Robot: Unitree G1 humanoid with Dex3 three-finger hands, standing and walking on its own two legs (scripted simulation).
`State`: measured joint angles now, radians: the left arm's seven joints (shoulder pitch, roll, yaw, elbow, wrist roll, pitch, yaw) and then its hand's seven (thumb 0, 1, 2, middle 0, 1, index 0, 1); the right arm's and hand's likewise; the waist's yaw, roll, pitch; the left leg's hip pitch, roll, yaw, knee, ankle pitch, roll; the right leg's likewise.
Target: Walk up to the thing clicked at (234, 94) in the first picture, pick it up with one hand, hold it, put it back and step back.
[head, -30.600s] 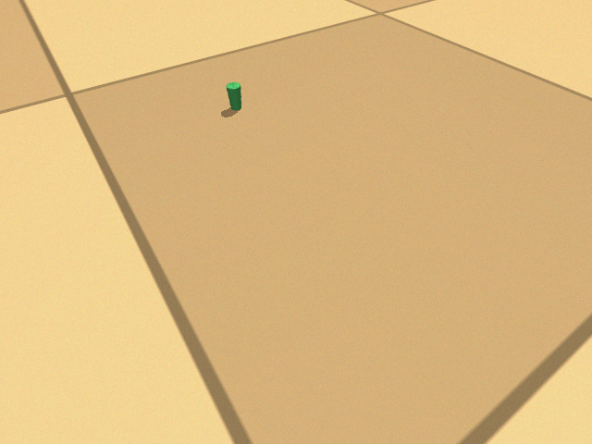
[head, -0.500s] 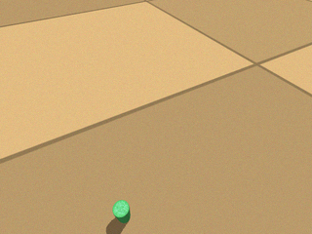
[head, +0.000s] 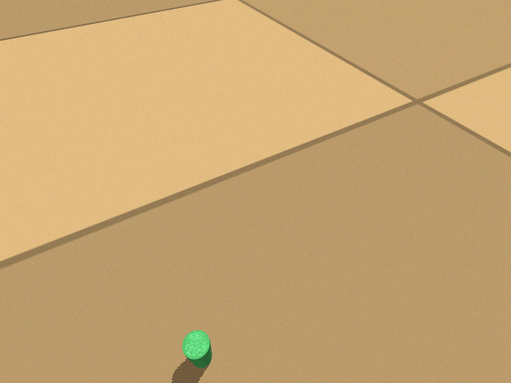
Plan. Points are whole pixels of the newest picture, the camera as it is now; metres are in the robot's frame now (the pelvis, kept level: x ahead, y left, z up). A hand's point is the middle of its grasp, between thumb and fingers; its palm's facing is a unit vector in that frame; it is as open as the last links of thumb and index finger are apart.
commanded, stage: stand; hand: left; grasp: from the side
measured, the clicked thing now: (199, 351) +0.39 +0.21 -0.70
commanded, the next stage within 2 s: step back in 0.54 s
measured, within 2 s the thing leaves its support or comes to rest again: neither
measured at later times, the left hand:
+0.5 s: hand out of the picture +0.09 +0.25 -0.16, palm faces -0.04 -0.94 -0.34, open 7.4 cm
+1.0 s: hand out of the picture +0.09 +0.30 -0.18, palm faces -0.05 -0.92 -0.39, open 7.4 cm
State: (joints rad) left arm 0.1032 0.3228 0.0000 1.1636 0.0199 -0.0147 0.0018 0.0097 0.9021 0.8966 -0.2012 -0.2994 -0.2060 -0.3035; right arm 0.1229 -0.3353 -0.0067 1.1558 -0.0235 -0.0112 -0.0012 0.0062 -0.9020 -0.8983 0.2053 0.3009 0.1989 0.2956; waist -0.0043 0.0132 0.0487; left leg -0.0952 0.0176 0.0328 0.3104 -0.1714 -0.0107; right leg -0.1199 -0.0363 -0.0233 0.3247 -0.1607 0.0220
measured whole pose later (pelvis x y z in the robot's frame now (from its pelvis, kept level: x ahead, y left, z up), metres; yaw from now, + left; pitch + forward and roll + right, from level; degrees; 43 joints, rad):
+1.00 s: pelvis -0.07 +0.04 -0.04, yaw +0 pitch -1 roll +0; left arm 0.03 0.42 0.04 0.86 0.03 0.06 0.02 0.01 0.90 0.90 -0.20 -0.30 -0.21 -0.30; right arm 0.15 -0.39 -0.08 0.94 -0.03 0.04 0.02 0.00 -0.90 -0.90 0.20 0.30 0.20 0.30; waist -0.02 -0.06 0.16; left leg -0.26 -0.05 -0.02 0.69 -0.43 0.03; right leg -0.46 -0.07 0.04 0.73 -0.31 0.02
